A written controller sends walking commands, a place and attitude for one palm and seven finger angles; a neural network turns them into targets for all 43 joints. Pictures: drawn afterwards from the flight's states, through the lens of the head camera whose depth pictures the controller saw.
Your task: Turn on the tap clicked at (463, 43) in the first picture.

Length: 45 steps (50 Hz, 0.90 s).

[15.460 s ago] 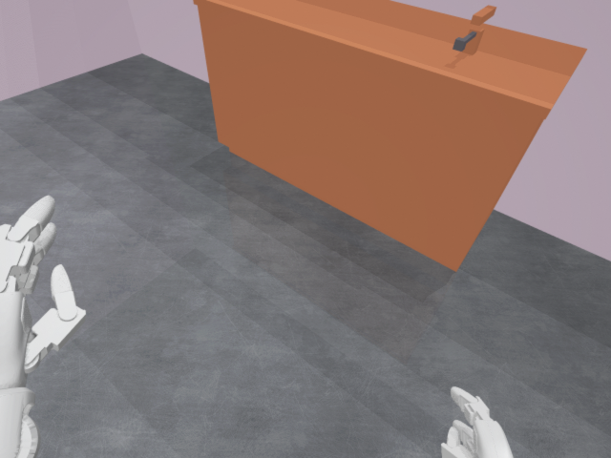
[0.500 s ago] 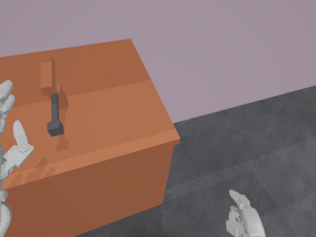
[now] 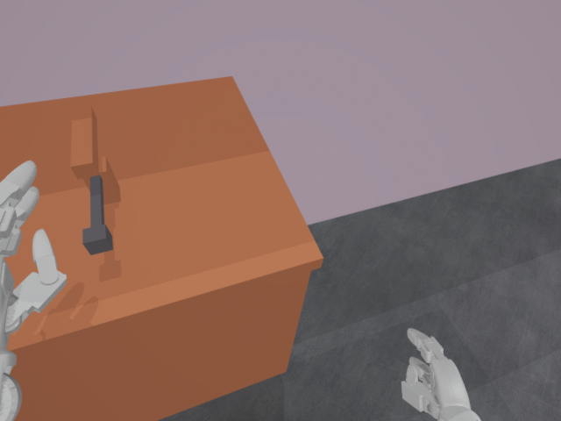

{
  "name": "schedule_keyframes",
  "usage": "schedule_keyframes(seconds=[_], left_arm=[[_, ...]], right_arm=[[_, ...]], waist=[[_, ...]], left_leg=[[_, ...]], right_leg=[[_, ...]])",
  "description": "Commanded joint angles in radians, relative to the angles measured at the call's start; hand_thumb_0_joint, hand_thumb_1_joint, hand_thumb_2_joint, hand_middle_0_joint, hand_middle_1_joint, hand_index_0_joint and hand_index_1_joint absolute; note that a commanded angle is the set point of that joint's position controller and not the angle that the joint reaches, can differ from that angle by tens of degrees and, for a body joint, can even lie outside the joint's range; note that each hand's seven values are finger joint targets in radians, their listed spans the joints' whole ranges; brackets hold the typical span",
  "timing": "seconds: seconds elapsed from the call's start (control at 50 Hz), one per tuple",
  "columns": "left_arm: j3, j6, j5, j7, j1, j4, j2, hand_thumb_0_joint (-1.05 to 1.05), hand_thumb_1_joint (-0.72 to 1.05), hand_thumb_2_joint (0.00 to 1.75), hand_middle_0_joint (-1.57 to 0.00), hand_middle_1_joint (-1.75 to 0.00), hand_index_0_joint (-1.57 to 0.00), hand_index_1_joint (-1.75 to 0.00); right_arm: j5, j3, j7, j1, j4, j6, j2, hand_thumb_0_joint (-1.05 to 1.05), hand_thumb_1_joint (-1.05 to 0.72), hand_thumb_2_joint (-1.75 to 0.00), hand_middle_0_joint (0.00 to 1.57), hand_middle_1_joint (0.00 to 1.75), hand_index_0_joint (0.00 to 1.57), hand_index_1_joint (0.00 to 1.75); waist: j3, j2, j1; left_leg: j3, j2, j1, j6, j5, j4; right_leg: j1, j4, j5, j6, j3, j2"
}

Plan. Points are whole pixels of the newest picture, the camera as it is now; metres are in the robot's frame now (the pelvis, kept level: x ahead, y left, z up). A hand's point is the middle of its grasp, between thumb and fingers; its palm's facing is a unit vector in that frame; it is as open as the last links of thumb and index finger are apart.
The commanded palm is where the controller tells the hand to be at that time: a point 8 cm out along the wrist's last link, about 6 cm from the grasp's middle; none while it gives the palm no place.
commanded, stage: look again from close up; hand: left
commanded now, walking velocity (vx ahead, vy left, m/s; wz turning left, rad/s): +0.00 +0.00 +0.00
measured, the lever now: (98, 239) +0.31 +0.28 +0.08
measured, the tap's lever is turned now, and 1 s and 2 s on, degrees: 0 0 0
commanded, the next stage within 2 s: turn the palm inward beside the body in 0.24 s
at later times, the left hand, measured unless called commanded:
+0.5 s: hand (32, 254) +0.23 +0.27 +0.18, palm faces +0.48 -0.83 -0.29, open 7.4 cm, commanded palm +0.15 +0.27 +0.17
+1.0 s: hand (114, 312) +0.20 +0.20 +0.13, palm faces +0.46 -0.82 -0.35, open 7.4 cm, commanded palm +0.13 +0.24 +0.16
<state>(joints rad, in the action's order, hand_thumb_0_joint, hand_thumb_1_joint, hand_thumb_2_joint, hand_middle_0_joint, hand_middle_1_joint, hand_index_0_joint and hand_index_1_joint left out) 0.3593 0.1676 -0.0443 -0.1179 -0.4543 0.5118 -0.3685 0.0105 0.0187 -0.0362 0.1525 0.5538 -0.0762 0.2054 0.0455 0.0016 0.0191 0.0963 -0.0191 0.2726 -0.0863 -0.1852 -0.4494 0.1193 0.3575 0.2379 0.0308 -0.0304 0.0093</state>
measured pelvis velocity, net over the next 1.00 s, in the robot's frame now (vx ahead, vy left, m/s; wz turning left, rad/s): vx -0.02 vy -0.08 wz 0.09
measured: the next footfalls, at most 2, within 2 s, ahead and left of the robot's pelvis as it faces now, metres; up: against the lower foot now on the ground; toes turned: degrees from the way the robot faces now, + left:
none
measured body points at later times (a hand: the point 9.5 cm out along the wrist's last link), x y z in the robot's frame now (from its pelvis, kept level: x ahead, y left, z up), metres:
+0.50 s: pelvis -0.02 -0.02 -0.01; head -0.01 -0.01 +0.44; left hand +0.20 +0.31 +0.19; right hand +0.18 -0.23 -0.09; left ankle +0.04 +0.06 -0.74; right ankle -0.03 -0.15 -0.74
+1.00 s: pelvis -0.02 -0.08 -0.02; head -0.03 -0.11 +0.42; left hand +0.17 +0.24 +0.15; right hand +0.21 -0.28 -0.11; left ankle +0.04 +0.06 -0.74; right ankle -0.03 -0.15 -0.74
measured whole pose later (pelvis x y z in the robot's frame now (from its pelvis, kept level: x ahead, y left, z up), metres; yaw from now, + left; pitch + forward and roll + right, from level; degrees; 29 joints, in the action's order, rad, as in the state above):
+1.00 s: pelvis -0.02 -0.08 -0.02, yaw +5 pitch -2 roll -1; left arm 0.28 -0.11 -0.12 -0.06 -0.22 0.27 -0.38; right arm -0.02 0.04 -0.08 0.14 0.64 -0.08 0.24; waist -0.03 -0.08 0.07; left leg -0.03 0.02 0.40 0.02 -0.26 -0.69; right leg 0.25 0.67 0.40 -0.07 -0.11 -0.05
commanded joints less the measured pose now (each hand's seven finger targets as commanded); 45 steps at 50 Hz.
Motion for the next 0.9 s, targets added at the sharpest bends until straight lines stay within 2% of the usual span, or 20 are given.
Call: schedule_keyframes(seconds=[0.0,0.08,0.3,0.32,0.34,0.36,0.38,0.4,0.42,0.46,0.48,0.52,0.56,0.62,0.64,0.68,0.72,0.76,0.82,0.88], left_arm=[[0.094,0.058,-0.006,-0.019,0.047,0.160,-0.137,0.00,0.90,0.90,-0.20,-0.30,-0.20,-0.30],[0.079,0.062,-0.001,-0.023,0.097,0.206,-0.140,0.00,0.90,0.90,-0.20,-0.30,-0.20,-0.30],[0.086,0.059,-0.001,-0.024,0.055,0.141,-0.131,0.00,0.90,0.90,-0.20,-0.30,-0.20,-0.30],[0.353,0.192,0.036,-0.044,0.936,0.405,-0.908,0.00,0.90,0.90,-0.20,-0.30,-0.20,-0.30],[0.255,0.014,0.137,0.009,0.595,-0.192,-0.335,0.00,0.90,0.90,-0.20,-0.30,-0.20,-0.30],[0.083,-0.005,0.061,0.031,0.445,-0.169,-0.187,0.00,0.90,0.90,-0.20,-0.30,-0.20,-0.30],[0.123,-0.026,0.018,0.042,0.343,-0.081,-0.190,0.00,0.90,0.90,-0.20,-0.30,-0.20,-0.30],[0.079,-0.059,-0.054,0.077,0.342,-0.082,-0.124,0.00,0.90,0.90,-0.20,-0.30,-0.20,-0.30],[0.066,-0.104,-0.111,0.100,0.266,-0.130,-0.082,0.00,0.90,0.90,-0.20,-0.30,-0.20,-0.30],[0.014,-0.140,-0.115,0.124,0.272,-0.054,-0.094,0.00,0.90,0.90,-0.20,-0.30,-0.20,-0.30],[-0.006,-0.151,-0.081,0.116,0.275,-0.015,-0.108,0.00,0.90,0.90,-0.20,-0.30,-0.20,-0.30],[0.060,-0.154,0.015,0.066,0.238,0.037,-0.222,0.00,0.90,0.90,-0.20,-0.30,-0.20,-0.30],[0.063,-0.110,0.055,0.018,0.287,0.116,-0.232,0.00,0.90,0.90,-0.20,-0.30,-0.20,-0.30],[0.203,-0.007,0.005,-0.046,0.398,0.174,-0.348,0.00,0.90,0.90,-0.20,-0.30,-0.20,-0.30],[0.155,0.022,-0.014,-0.056,0.446,0.174,-0.284,0.00,0.90,0.90,-0.20,-0.30,-0.20,-0.30],[0.135,0.044,-0.039,-0.068,0.467,0.058,-0.236,0.00,0.90,0.90,-0.20,-0.30,-0.20,-0.30],[0.124,0.001,-0.034,-0.057,0.467,-0.062,-0.249,0.00,0.90,0.90,-0.20,-0.30,-0.20,-0.30],[0.033,-0.069,-0.042,-0.020,0.506,-0.113,-0.205,0.00,0.90,0.90,-0.20,-0.30,-0.20,-0.30],[-0.035,-0.203,-0.056,0.040,0.496,-0.140,-0.192,0.00,0.90,0.90,-0.20,-0.30,-0.20,-0.30],[-0.021,-0.245,-0.060,0.057,0.502,-0.049,-0.220,0.00,0.90,0.90,-0.20,-0.30,-0.20,-0.30]], right_arm=[[-0.005,-0.048,-0.011,-0.077,-0.149,-0.043,0.128,0.00,-0.90,-0.90,0.20,0.30,0.20,0.30],[-0.005,-0.046,-0.018,-0.083,-0.152,-0.052,0.131,0.00,-0.90,-0.90,0.20,0.30,0.20,0.30],[-0.006,-0.048,-0.017,-0.081,-0.141,-0.053,0.123,0.00,-0.90,-0.90,0.20,0.30,0.20,0.30],[-0.063,0.105,-0.102,0.070,-0.272,-0.015,0.164,0.00,-0.90,-0.90,0.20,0.30,0.20,0.30],[0.047,-0.038,-0.070,-0.019,-0.073,-0.050,0.107,0.00,-0.90,-0.90,0.20,0.30,0.20,0.30],[0.039,-0.038,0.005,-0.022,-0.070,-0.062,0.135,0.00,-0.90,-0.90,0.20,0.30,0.20,0.30],[0.028,-0.069,0.019,-0.007,-0.074,-0.047,0.184,0.00,-0.90,-0.90,0.20,0.30,0.20,0.30],[0.017,-0.064,0.021,-0.053,-0.084,-0.055,0.181,0.00,-0.90,-0.90,0.20,0.30,0.20,0.30],[-0.002,-0.057,0.018,-0.094,-0.089,-0.056,0.180,0.00,-0.90,-0.90,0.20,0.30,0.20,0.30],[-0.015,-0.039,0.032,-0.142,-0.096,-0.060,0.175,0.00,-0.90,-0.90,0.20,0.30,0.20,0.30],[-0.016,-0.032,0.037,-0.153,-0.109,-0.055,0.173,0.00,-0.90,-0.90,0.20,0.30,0.20,0.30],[-0.013,-0.028,0.038,-0.163,-0.121,-0.031,0.175,0.00,-0.90,-0.90,0.20,0.30,0.20,0.30],[0.004,-0.022,0.032,-0.169,-0.145,-0.022,0.154,0.00,-0.90,-0.90,0.20,0.30,0.20,0.30],[0.009,-0.021,0.005,-0.151,-0.110,-0.030,0.143,0.00,-0.90,-0.90,0.20,0.30,0.20,0.30],[0.008,-0.019,0.004,-0.150,-0.110,-0.041,0.123,0.00,-0.90,-0.90,0.20,0.30,0.20,0.30],[-0.001,-0.017,-0.002,-0.145,-0.063,-0.056,0.122,0.00,-0.90,-0.90,0.20,0.30,0.20,0.30],[-0.007,-0.019,-0.012,-0.137,-0.032,-0.052,0.137,0.00,-0.90,-0.90,0.20,0.30,0.20,0.30],[-0.020,-0.013,-0.025,-0.165,-0.041,-0.057,0.142,0.00,-0.90,-0.90,0.20,0.30,0.20,0.30],[-0.042,-0.009,-0.049,-0.191,-0.063,-0.051,0.146,0.00,-0.90,-0.90,0.20,0.30,0.20,0.30],[-0.041,-0.012,-0.060,-0.200,-0.091,-0.056,0.143,0.00,-0.90,-0.90,0.20,0.30,0.20,0.30]], waist=[[-0.158,-0.062,-0.009],[-0.151,-0.113,-0.008],[-0.132,-0.054,-0.007],[-0.064,-0.229,-0.070],[-0.213,-0.159,0.054],[-0.194,-0.030,-0.025],[-0.335,-0.085,0.021],[-0.355,-0.059,0.049],[-0.304,-0.135,0.064],[-0.220,-0.148,0.072],[-0.187,-0.141,0.065],[-0.137,-0.099,0.053],[-0.158,-0.033,0.024],[-0.200,-0.050,0.033],[-0.235,-0.077,0.030],[-0.164,-0.111,0.016],[-0.117,-0.163,0.013],[-0.087,-0.168,0.010],[-0.080,-0.123,0.025],[-0.109,-0.021,0.031]], left_leg=[[-0.137,0.105,-0.128,0.077,0.068,0.106],[-0.164,0.113,-0.130,0.082,0.010,0.149],[-0.149,0.103,-0.108,0.064,-0.052,0.126],[-0.195,0.068,0.068,0.046,-0.190,0.209],[-0.181,0.067,-0.228,0.156,0.244,0.058],[-0.206,0.086,-0.267,0.200,0.437,0.055],[-0.214,0.106,-0.397,0.183,0.484,0.033],[-0.211,0.086,-0.397,0.177,0.347,0.046],[-0.183,0.070,-0.371,0.170,0.222,0.055],[-0.166,0.045,-0.247,0.143,0.040,0.051],[-0.161,0.038,-0.193,0.124,0.009,0.043],[-0.146,0.041,-0.122,0.098,0.005,0.026],[-0.154,0.038,-0.099,0.080,-0.058,0.002],[-0.159,0.033,-0.103,0.081,-0.161,-0.019],[-0.156,0.022,-0.107,0.082,-0.193,-0.030],[-0.151,0.016,-0.081,0.081,-0.256,-0.058],[-0.137,0.001,-0.043,0.080,-0.280,-0.088],[-0.124,-0.010,-0.014,0.075,-0.274,-0.112],[-0.107,-0.010,0.011,0.079,-0.198,-0.164],[-0.136,0.010,0.039,0.087,-0.144,-0.202]], right_leg=[[0.032,-0.034,-0.154,-0.047,0.029,0.019],[0.034,-0.018,-0.121,-0.043,0.020,0.006],[0.031,-0.067,-0.092,-0.052,0.047,0.027],[-0.204,0.099,0.018,0.001,-0.025,-0.061],[0.099,0.189,-0.106,-0.070,-0.054,-0.063],[0.222,0.153,-0.033,-0.060,-0.086,-0.084],[0.253,0.174,-0.044,-0.053,-0.046,-0.079],[0.254,0.181,-0.011,-0.054,-0.040,-0.061],[0.242,0.154,-0.012,-0.065,-0.036,-0.056],[0.208,0.126,-0.057,-0.074,-0.060,-0.042],[0.199,0.124,-0.072,-0.076,-0.064,-0.038],[0.200,0.129,-0.063,-0.077,-0.072,-0.047],[0.241,0.150,-0.003,-0.067,-0.074,-0.048],[0.259,0.143,0.085,-0.061,-0.053,-0.057],[0.259,0.146,0.117,-0.059,-0.049,-0.050],[0.293,0.139,0.164,-0.056,-0.038,-0.046],[0.315,0.122,0.203,-0.057,-0.023,-0.033],[0.326,0.101,0.249,-0.055,0.006,-0.012],[0.309,0.036,0.337,-0.052,0.101,0.033],[0.281,0.018,0.315,-0.029,0.168,0.080]])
